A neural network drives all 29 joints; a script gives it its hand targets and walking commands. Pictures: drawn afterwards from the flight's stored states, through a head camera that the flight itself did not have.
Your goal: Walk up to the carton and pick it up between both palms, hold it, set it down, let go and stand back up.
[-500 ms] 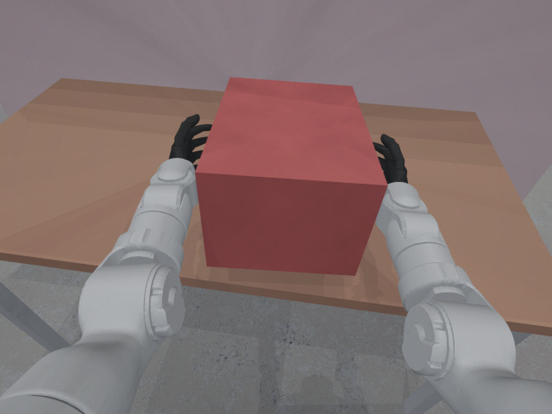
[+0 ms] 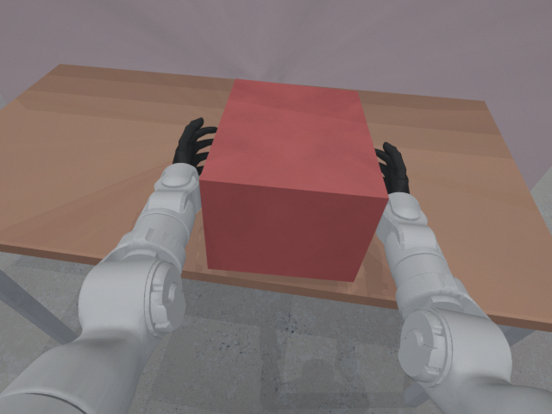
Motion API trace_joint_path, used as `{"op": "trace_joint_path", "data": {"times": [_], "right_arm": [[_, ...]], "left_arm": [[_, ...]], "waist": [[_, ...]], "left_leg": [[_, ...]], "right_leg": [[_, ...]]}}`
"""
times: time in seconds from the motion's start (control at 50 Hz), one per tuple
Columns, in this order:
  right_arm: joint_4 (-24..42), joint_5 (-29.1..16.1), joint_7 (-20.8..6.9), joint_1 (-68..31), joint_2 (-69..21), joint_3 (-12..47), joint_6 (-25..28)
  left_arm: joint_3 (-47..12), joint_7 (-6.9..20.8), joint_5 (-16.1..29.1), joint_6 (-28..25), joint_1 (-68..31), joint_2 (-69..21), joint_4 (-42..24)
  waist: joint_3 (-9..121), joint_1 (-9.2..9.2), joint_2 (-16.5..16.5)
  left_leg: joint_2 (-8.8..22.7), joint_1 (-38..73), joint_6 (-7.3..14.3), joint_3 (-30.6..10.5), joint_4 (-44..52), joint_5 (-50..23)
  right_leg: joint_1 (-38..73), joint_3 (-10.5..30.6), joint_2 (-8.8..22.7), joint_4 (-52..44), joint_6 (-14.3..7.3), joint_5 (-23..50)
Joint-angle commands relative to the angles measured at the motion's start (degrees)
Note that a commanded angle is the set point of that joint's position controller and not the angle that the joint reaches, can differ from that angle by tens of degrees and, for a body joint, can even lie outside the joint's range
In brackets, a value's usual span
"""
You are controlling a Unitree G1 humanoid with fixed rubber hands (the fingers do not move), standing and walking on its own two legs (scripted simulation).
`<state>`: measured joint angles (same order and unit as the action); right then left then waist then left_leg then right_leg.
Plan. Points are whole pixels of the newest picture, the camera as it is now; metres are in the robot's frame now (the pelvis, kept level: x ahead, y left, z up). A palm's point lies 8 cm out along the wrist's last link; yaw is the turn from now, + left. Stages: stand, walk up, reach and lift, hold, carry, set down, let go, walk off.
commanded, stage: set down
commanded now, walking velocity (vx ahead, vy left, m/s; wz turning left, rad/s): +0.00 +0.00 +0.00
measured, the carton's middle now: (289, 171) +0.47 +0.00 +0.09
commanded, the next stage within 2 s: none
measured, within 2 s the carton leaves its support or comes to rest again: rests again in 0.68 s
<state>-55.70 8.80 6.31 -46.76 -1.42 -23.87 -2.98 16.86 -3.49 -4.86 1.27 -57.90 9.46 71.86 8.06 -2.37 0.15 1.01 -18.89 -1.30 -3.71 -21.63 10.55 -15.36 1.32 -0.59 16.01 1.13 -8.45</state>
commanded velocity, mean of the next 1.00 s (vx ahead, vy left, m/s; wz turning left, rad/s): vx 0.00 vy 0.00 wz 0.00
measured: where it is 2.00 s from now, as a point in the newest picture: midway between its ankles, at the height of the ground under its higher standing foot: outside the picture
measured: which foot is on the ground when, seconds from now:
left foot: down 0.00-1.00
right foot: down 0.00-1.00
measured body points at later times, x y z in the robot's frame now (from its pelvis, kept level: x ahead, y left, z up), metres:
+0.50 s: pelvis -0.01 +0.00 +0.00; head +0.03 +0.02 +0.45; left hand +0.45 +0.16 +0.10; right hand +0.41 -0.17 +0.09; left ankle +0.00 +0.13 -0.75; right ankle -0.01 -0.13 -0.75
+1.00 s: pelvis +0.01 +0.00 +0.00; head +0.05 +0.01 +0.45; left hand +0.46 +0.16 +0.09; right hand +0.42 -0.17 +0.08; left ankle +0.00 +0.13 -0.75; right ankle -0.01 -0.13 -0.75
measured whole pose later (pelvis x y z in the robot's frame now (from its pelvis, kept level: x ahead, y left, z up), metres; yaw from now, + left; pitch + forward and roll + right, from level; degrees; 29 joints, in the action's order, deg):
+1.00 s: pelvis +0.01 +0.00 +0.00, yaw +0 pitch +8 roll -1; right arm -47.3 23.1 0.9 -42.1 -6.9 -35.9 8.4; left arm 28.5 2.0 -16.7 -3.0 -51.7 3.4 60.3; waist 2.7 -0.9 1.5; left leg 1.3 -16.4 -1.1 -0.6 -17.6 9.0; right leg -14.4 0.0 0.5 15.0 1.1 -8.4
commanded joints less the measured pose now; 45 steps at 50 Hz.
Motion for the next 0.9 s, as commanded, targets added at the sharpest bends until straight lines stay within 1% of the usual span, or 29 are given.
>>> {"op": "trace_joint_path", "data": {"times": [0.0,0.02,0.04,0.06,0.08,0.1,0.12,0.16,0.18,0.22,0.24,0.26,0.28,0.3,0.34,0.42,0.52,0.68,0.78,0.88], "right_arm": [[15.0,1.3,-9.3,-55.4,-30.4,14.5,7.3],[14.5,1.8,-9.4,-55.1,-30.2,13.9,7.4],[14.5,2.1,-9.5,-54.6,-30.1,14.0,7.6],[13.7,2.6,-9.4,-53.9,-30.0,13.1,7.6],[13.9,3.4,-9.4,-53.7,-30.2,12.8,7.8],[14.3,3.9,-9.5,-53.7,-30.5,12.4,8.1],[14.6,4.2,-9.8,-54.0,-30.4,12.4,8.5],[13.9,4.9,-10.1,-52.7,-30.1,11.8,8.8],[14.6,5.1,-10.2,-53.1,-30.1,11.8,9.2],[13.2,6.1,-10.4,-51.7,-29.8,10.8,9.4],[12.6,6.7,-10.5,-51.1,-29.3,10.2,9.6],[12.2,7.7,-11.4,-50.5,-28.7,9.5,9.5],[11.9,8.3,-11.6,-48.9,-28.4,9.4,9.8],[12.0,8.5,-11.7,-48.7,-28.0,9.1,10.1],[11.5,9.3,-11.9,-47.4,-28.2,8.5,10.6],[10.9,11.2,-12.3,-44.6,-28.1,7.1,11.1],[10.2,12.8,-12.7,-41.0,-28.9,6.5,11.8],[10.7,14.6,-12.4,-36.9,-29.2,6.1,12.5],[10.8,15.1,-12.2,-34.7,-29.5,6.2,13.2],[10.7,16.0,-12.4,-32.7,-29.1,5.4,13.5]], "left_arm": [[-8.5,10.0,-0.6,-4.6,-41.3,-38.4,-8.4],[-7.9,10.1,-0.8,-4.8,-41.3,-38.0,-8.1],[-7.8,10.1,-1.2,-5.0,-40.4,-37.8,-7.8],[-7.5,10.2,-1.3,-5.2,-40.7,-37.2,-7.4],[-7.0,10.5,-1.5,-5.4,-41.0,-36.7,-7.3],[-7.4,10.5,-1.5,-5.8,-41.3,-37.1,-7.8],[-7.4,10.4,-1.5,-6.1,-41.4,-37.0,-7.4],[-7.1,10.4,-2.1,-6.3,-40.5,-36.9,-7.1],[-7.3,10.4,-1.8,-6.8,-41.1,-37.0,-7.5],[-6.9,10.5,-2.5,-7.1,-40.7,-36.3,-6.8],[-6.4,10.5,-3.0,-7.2,-40.5,-35.9,-6.4],[-5.5,10.8,-4.2,-7.0,-38.4,-38.4,-6.5],[-5.4,11.1,-4.5,-7.1,-37.5,-38.1,-6.7],[-5.4,11.3,-4.8,-7.1,-37.4,-38.1,-6.6],[-4.9,11.3,-5.6,-7.2,-36.9,-37.8,-7.0],[-3.4,10.9,-7.7,-6.7,-36.2,-36.4,-8.2],[-2.5,10.5,-9.4,-6.5,-35.1,-35.5,-10.2],[-1.2,11.0,-11.5,-5.7,-30.2,-34.8,-11.1],[-1.2,11.3,-12.3,-5.4,-28.1,-35.2,-12.1],[-1.3,11.6,-13.2,-5.2,-26.2,-35.5,-13.2]], "waist": [[39.1,0.25,-3.5],[38.6,0.2,-3.2],[38.0,0.35,-3.1],[37.4,-0.04,-2.8],[37.2,0.05,-2.3],[38.2,-0.05,-2.5],[38.9,0.43,-3.0],[38.2,0.35,-3.2],[39.5,0.6,-3.4],[38.0,0.05,-3.3],[37.8,0.44,-3.8],[34.6,-2.37,-2.7],[35.2,-1.21,-3.3],[35.2,-1.54,-3.2],[35.2,-1.21,-3.4],[33.7,-0.51,-3.7],[33.1,0.29,-4.0],[29.5,0.36,-1.8],[28.3,0.19,-1.3],[27.1,0.21,-2.0]], "left_leg": [[-1.9,13.5,-4.7,6.7,-1.1,-23.6],[-1.9,13.3,-4.4,6.8,-0.9,-22.5],[-1.8,13.3,-4.4,7.0,-0.9,-22.9],[-1.8,12.8,-4.3,7.2,-0.5,-21.9],[-2.0,11.7,-4.0,7.4,-0.2,-20.4],[-1.8,11.2,-4.1,7.4,0.0,-20.5],[-1.8,11.3,-4.2,7.5,0.0,-20.3],[-1.5,12.3,-4.5,7.7,-0.3,-21.5],[-1.5,12.4,-4.5,7.8,-0.4,-21.8],[-1.5,12.2,-4.6,7.9,-0.3,-21.3],[-1.4,12.4,-4.8,8.1,0.0,-21.0],[-0.7,15.2,-5.2,7.6,0.6,-19.9],[-0.8,16.0,-5.3,7.8,0.2,-20.7],[-0.6,16.7,-5.3,7.9,0.2,-21.0],[-0.7,17.0,-5.3,8.3,0.3,-21.1],[-0.9,15.8,-4.7,9.0,1.3,-19.1],[-1.1,14.9,-4.2,9.9,2.0,-18.4],[-1.4,13.0,-2.8,10.6,3.4,-17.2],[-1.1,14.3,-2.8,10.6,3.2,-19.3],[-0.8,17.4,-3.4,10.6,2.4,-22.1]], "right_leg": [[18.9,-4.5,-1.1,4.4,0.5,28.6],[18.8,-4.5,-1.0,4.3,0.5,27.8],[18.9,-4.5,-1.1,4.4,0.5,28.3],[18.7,-4.4,-0.9,4.2,0.6,27.8],[19.2,-4.3,-0.6,4.3,0.9,27.6],[19.3,-4.5,-0.6,4.6,1.0,28.0],[18.9,-4.5,-0.6,4.6,0.7,26.7],[18.0,-4.7,-0.7,4.4,0.5,26.4],[17.7,-4.7,-0.8,4.4,0.4,25.9],[17.3,-4.7,-0.6,4.3,0.4,25.4],[16.7,-4.9,-0.6,4.0,0.3,23.8],[13.7,-6.2,-1.4,3.1,0.2,23.6],[13.2,-6.3,-1.4,2.7,-0.2,22.6],[12.4,-6.3,-1.4,2.4,-0.2,21.9],[12.1,-6.6,-1.4,2.1,-0.2,21.2],[13.0,-6.9,-0.9,1.9,0.2,20.3],[13.9,-7.0,-0.4,2.2,0.8,20.9],[16.6,-6.9,0.0,2.5,2.0,23.4],[16.2,-7.3,-0.2,2.3,2.1,24.4],[14.1,-7.9,-0.6,1.8,1.9,23.3]]}}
